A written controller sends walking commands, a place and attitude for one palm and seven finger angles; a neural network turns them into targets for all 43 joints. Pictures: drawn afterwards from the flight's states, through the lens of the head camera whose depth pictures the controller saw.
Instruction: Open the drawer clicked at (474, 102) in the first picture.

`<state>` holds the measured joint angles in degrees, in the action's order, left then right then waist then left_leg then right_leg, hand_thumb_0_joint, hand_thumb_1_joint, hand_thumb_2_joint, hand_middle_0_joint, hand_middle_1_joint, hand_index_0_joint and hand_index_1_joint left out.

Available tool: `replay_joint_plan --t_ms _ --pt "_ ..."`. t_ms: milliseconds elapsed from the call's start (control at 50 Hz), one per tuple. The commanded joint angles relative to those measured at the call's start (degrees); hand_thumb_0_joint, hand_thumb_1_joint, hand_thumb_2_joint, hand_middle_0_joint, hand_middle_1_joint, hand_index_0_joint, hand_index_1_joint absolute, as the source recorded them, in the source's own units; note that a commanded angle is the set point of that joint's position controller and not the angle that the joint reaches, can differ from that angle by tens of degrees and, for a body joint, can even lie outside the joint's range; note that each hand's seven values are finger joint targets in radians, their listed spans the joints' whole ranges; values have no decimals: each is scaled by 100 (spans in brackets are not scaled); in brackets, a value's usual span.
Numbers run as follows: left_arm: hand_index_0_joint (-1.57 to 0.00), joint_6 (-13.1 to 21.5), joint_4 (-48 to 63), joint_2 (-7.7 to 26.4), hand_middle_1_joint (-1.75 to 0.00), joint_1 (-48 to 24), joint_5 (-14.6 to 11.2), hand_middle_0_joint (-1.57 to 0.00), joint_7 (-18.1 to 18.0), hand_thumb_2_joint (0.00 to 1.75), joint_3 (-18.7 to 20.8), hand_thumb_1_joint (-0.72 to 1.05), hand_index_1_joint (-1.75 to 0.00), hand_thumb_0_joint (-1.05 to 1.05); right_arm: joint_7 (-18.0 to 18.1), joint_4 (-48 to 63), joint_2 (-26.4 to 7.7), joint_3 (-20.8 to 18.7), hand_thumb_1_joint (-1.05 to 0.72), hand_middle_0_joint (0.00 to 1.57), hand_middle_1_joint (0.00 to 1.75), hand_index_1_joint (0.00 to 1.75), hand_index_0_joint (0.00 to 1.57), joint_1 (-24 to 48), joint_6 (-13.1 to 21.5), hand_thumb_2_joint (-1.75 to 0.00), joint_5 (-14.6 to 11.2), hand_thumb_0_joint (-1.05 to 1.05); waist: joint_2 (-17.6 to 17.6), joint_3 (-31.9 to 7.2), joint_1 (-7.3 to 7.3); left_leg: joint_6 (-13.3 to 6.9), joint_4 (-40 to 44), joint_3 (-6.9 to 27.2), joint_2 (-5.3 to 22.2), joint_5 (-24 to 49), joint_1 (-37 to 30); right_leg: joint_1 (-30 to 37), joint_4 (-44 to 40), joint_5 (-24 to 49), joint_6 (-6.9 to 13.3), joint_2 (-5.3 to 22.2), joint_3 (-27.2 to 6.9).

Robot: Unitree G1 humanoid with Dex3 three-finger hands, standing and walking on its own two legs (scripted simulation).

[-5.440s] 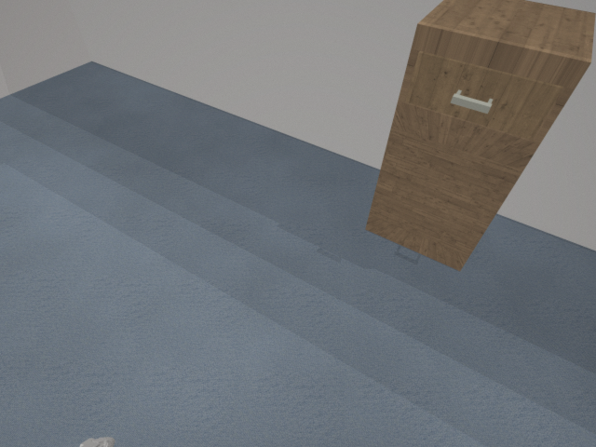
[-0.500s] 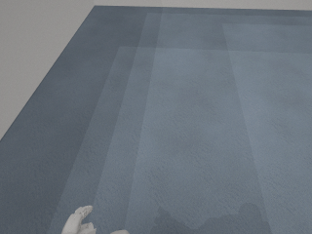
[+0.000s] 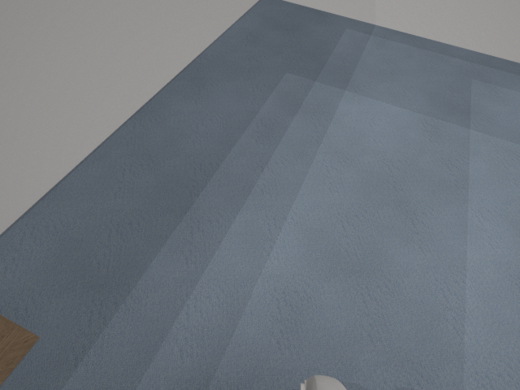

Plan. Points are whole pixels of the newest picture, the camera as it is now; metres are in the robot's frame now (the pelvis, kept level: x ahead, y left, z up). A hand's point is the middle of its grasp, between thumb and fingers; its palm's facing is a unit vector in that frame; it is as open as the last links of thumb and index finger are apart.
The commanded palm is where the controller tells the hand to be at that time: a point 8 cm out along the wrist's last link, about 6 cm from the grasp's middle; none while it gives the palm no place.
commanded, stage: turn to face it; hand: left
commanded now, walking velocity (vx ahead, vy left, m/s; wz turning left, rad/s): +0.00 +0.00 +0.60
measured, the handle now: out of the picture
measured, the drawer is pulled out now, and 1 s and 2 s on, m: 0.00 0.00 0.00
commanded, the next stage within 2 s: take the last steps up to it in 1.76 s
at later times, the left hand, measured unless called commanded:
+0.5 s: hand out of the picture +0.00 +0.12 -0.15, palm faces +0.34 -0.90 -0.26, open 7.4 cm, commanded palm none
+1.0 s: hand out of the picture -0.10 +0.19 -0.16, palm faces +0.62 -0.74 -0.26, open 7.4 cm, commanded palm none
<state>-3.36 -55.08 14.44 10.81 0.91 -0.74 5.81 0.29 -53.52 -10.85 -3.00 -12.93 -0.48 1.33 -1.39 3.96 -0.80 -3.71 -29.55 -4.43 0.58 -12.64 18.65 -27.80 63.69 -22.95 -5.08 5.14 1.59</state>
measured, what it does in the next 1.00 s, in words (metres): steps on the spot, turning left: right foot, then left foot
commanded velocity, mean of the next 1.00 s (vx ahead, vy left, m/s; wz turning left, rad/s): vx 0.00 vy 0.00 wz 0.60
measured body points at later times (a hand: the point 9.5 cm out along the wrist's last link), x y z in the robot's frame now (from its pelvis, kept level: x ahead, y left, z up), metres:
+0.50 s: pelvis -0.01 -0.08 +0.00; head +0.02 -0.10 +0.45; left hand -0.02 +0.17 -0.13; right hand +0.14 -0.31 -0.15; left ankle -0.06 +0.06 -0.65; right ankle +0.01 -0.18 -0.74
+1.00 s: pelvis -0.04 -0.04 +0.00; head -0.02 -0.01 +0.45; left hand -0.13 +0.23 -0.14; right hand +0.19 -0.19 -0.13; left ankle -0.08 +0.04 -0.74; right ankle +0.05 -0.18 -0.66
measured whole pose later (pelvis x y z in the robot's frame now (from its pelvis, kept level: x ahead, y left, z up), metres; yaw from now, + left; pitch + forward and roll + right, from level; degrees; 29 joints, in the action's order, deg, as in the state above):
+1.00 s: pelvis -0.04 -0.04 +0.00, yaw +37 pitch +0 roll -1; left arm -3.3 -51.7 15.8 9.8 0.8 -0.3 4.9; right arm -0.7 -51.8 -12.1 -2.5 -9.7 -1.6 1.1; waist -1.6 4.3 0.1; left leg -2.7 -27.9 0.6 -1.6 -13.9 13.8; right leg -27.1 60.2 -22.5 -6.3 6.0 1.1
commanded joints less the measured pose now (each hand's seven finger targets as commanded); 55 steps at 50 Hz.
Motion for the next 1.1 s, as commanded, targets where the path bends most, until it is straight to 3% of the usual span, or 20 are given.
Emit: replay_joint_plan --t_ms 0,120,200,220,240,260,300,340,360,540,620,660,680,700,720,740,820,900,1000,1080 --pt "-20 155 594 235 -30 -206 -1 -20 -17 90 -17 90 -30 0 33 366 -1219 -334 -90 20 30 30 20 -218 30 -90 -7 0 874 -807 -148 -559 1123 1782 1339 1505 -1155 -300 -468 -14 -61 -20 -94" --pt "-20 174 763 264 -30 -250 -31 -20 -39 90 -59 90 -30 0 -20 460 -1387 -427 -90 20 30 30 20 -35 -72 -90 21 0 1095 -753 -175 -615 1030 2329 1227 1103 -824 237 -1536 -260 17 -243 -91" --pt "-20 227 688 368 -30 441 -65 -20 -68 90 -50 90 -30 0 -64 651 -1404 -470 -90 20 30 30 20 398 -156 -90 8 0 1186 -757 146 -355 744 2408 901 577 144 1615 -3096 386 140 -432 41" --pt "-20 267 635 522 -30 753 -38 -20 -88 90 -5 90 -30 0 -82 723 -1264 -457 -90 20 30 30 20 490 -176 -90 -24 0 797 -784 312 -87 338 2213 598 17 770 2381 -4036 747 225 -222 -69" --pt "-20 347 716 1089 -30 863 76 -20 -135 90 92 90 -30 0 -120 821 -825 -404 -90 20 30 30 20 370 -202 -90 -78 0 -818 -721 368 425 -1142 1378 -170 -1108 1880 2964 -5174 -165 707 1226 -1692" --pt "-20 306 881 1399 -30 494 61 -20 -143 90 65 90 -30 0 -110 954 -770 -384 -90 20 30 30 20 417 -180 -90 -8 0 -1626 -429 290 638 -2572 780 -438 -1950 2149 2088 -5396 -165 1206 2403 -2580" --pt "-20 360 1013 1000 -30 -120 31 -20 -150 90 11 90 -30 0 -157 776 -963 -428 -90 20 30 30 20 507 -251 -90 44 0 -1166 -75 38 578 -3770 923 -44 -1451 1818 1181 -5194 352 1174 1843 -1842" --pt "-20 398 1049 629 -30 -452 38 -20 -131 90 -104 90 -30 0 -218 549 -902 -400 -90 20 30 30 20 200 -274 -90 24 0 -672 20 -218 698 -4145 709 115 -839 1676 1267 -4749 1482 1041 1348 -715" --pt "-20 420 1030 609 -30 -373 43 -20 -125 90 -128 90 -30 0 -233 491 -827 -373 -90 20 30 30 20 168 -285 -90 17 0 -740 -4 -183 760 -4149 589 113 -708 1618 1393 -4638 1855 1003 1241 -371" --pt "-20 374 586 905 -30 727 87 -20 -122 90 -64 90 -30 0 -232 656 -684 -205 -90 20 30 30 20 1048 -273 -90 -44 0 -1034 -361 376 834 -2263 45 168 -1314 1164 2557 -4140 3724 1186 1598 153" --pt "-20 319 542 1072 -30 658 89 -20 -106 90 17 90 -30 0 -211 657 -667 -150 -90 20 30 30 20 907 -193 -90 -72 0 -1163 -633 350 678 -1120 -246 101 -1239 500 2637 -3740 3949 1118 1690 419" --pt "-20 291 521 1043 -30 586 39 -20 -85 90 49 90 -30 0 -193 612 -805 -183 -90 20 30 30 20 560 -134 -90 -49 0 -957 -803 137 577 71 -323 81 -368 -362 2302 -3104 3667 805 1578 758" --pt "-20 270 565 974 -30 554 -10 -20 -50 90 44 90 -30 0 -185 530 -1129 -267 -90 20 30 30 20 182 -85 -90 -26 0 -247 -1025 -104 399 635 49 355 687 -1457 1493 -2211 3089 498 1401 966" --pt "-20 265 827 604 -30 465 -45 -20 6 90 -5 90 -30 0 -153 488 -1817 -447 -90 20 30 30 20 -218 -32 -90 8 0 1585 -1218 -335 -358 704 2107 1926 2992 -2587 -296 -841 -64 10 575 1128" --pt "-20 220 1037 498 -30 64 12 -20 -21 90 -120 90 -30 0 -107 325 -2040 -485 -90 20 30 30 20 -610 -68 -90 -67 0 1692 -1203 -467 -895 684 2450 2524 4452 -2528 -855 -51 -1603 -50 357 551" --pt "-20 155 1008 528 -30 -175 17 -20 -91 90 -95 90 -30 0 -34 255 -1901 -453 -90 20 30 30 20 -671 -47 -90 -71 0 1660 -1267 -501 -872 601 2315 2327 4267 -2258 -785 303 -1374 -15 382 78" --pt "-20 147 704 562 -30 21 -2 -20 11 90 -13 90 -30 0 7 584 -1372 -268 -90 20 30 30 20 420 -11 -90 -23 0 1068 -431 6 -423 928 1417 1301 2680 -995 -378 419 -36 -67 274 -26" --pt "-20 122 727 554 -30 22 10 -20 6 90 -19 90 -30 0 -6 584 -1380 -287 -90 20 30 30 20 339 -5 -90 -24 0 914 -472 8 -501 1149 1723 1197 1788 -965 -265 -106 161 -119 148 -98" --pt "-20 165 972 482 -30 -429 -22 -20 -30 90 -59 90 -30 0 -9 518 -1433 -371 -90 20 30 30 20 35 -41 -90 4 0 961 -595 -166 -674 951 2282 1234 2009 -1256 -215 -926 -164 -108 -45 -172" --pt "-20 218 1071 390 -30 -431 -61 -20 -52 90 -109 90 -30 0 -15 537 -1428 -407 -90 20 30 30 20 61 -85 -90 26 0 1129 -698 -137 -627 677 2559 1067 2476 -942 537 -1961 -258 2 -330 -113"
